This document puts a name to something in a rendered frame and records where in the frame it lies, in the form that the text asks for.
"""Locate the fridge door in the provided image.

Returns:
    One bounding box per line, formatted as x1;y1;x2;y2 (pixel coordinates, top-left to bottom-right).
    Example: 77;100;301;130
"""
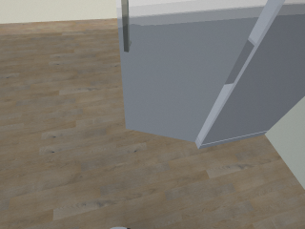
115;0;268;142

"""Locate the handle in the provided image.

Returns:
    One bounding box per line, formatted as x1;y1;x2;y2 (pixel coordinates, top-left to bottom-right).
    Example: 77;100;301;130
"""
121;0;132;52

